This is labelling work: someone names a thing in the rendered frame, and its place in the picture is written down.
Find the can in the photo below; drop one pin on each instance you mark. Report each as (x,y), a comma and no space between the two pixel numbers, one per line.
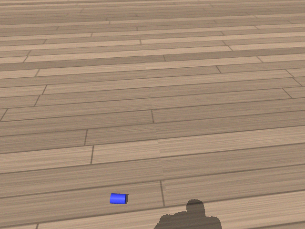
(117,198)

